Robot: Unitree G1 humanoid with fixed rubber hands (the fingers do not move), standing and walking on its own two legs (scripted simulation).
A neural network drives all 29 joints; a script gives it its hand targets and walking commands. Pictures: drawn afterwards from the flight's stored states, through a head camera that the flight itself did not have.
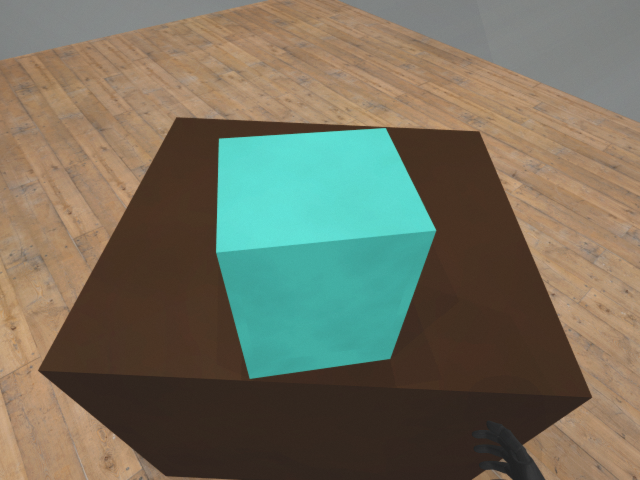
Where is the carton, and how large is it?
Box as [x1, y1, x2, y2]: [216, 128, 435, 378]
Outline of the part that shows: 385,128 219,139 216,253 250,378 385,359 390,357 434,235 435,229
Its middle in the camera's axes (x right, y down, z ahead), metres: -0.01 +0.02 +0.53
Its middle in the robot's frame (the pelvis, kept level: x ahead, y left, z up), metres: +0.40 +0.02 +0.06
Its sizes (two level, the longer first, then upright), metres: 0.211 0.185 0.281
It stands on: a pedestal, 0.69 m high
